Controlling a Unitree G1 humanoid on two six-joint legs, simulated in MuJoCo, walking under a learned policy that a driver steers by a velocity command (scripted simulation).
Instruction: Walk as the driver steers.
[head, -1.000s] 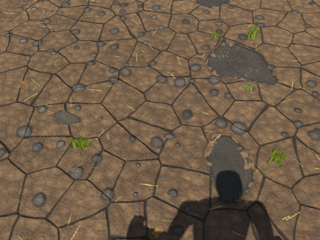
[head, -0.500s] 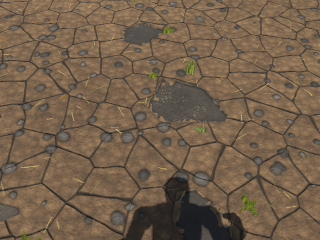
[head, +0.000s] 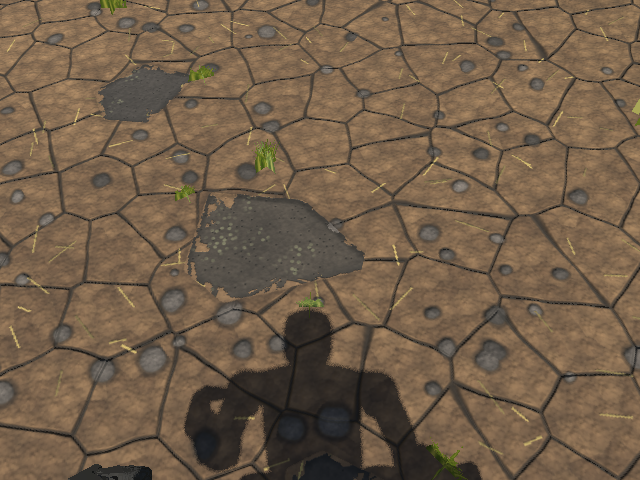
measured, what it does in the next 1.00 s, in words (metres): walks ahead: left foot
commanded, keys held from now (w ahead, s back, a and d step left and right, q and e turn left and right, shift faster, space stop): no key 0.40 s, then w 0.60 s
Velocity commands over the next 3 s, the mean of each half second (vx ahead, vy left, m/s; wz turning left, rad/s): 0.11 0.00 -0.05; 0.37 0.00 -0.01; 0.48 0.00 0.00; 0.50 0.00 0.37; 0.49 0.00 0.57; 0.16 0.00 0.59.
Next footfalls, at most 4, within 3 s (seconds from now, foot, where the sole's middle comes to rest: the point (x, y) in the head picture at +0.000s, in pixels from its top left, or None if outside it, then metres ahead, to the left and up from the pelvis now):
0.24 left None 0.15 0.15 -0.77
1.04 left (265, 450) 0.49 0.14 -0.77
1.58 right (380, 326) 0.76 -0.12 -0.77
2.12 left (260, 239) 1.02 0.17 -0.77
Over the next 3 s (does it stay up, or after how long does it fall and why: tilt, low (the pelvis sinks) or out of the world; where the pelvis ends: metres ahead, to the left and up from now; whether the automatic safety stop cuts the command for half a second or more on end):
stays up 1.21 0.17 0.01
